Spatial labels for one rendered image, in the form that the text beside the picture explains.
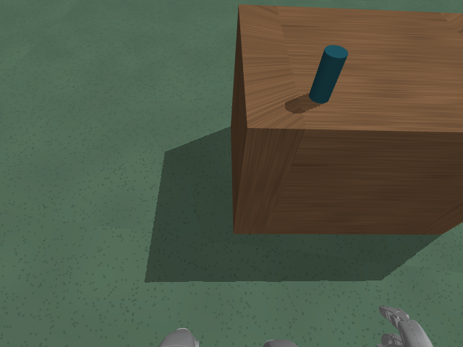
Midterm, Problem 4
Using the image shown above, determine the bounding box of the right robot hand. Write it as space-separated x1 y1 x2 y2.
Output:
377 306 433 347

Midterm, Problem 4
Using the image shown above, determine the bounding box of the can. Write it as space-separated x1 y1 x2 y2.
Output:
309 45 348 103

